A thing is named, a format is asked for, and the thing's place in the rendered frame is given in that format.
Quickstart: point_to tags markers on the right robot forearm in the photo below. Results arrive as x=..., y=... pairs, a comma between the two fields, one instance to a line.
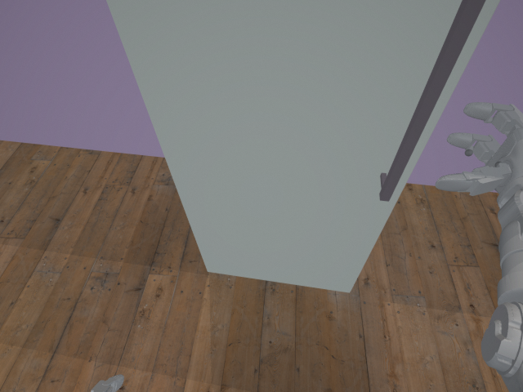
x=510, y=217

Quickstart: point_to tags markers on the robot left hand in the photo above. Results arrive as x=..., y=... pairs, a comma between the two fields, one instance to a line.
x=111, y=385

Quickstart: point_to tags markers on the handle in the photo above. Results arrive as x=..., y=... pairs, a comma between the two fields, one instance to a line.
x=453, y=45

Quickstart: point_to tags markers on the right robot upper arm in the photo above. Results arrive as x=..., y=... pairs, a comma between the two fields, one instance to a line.
x=502, y=344

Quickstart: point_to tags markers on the fridge door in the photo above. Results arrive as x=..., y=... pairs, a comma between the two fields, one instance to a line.
x=277, y=117

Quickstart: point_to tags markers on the robot right hand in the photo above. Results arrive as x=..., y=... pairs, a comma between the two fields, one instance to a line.
x=509, y=121

